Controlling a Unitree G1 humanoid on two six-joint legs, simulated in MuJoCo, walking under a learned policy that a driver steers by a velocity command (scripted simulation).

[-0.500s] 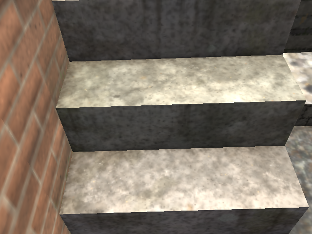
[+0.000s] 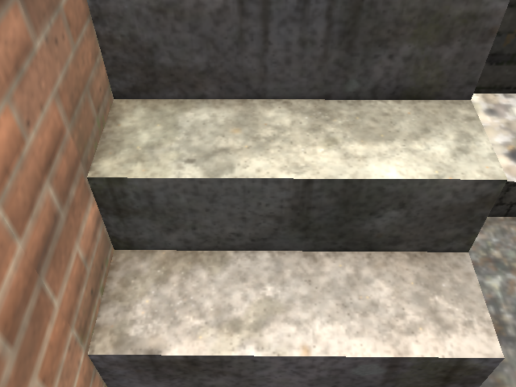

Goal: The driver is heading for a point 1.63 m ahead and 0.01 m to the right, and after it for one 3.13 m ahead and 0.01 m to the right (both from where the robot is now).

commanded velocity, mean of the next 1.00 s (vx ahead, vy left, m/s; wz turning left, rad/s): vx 0.31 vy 0.00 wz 0.00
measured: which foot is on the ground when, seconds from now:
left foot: down 0.00-1.00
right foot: down 0.00-1.00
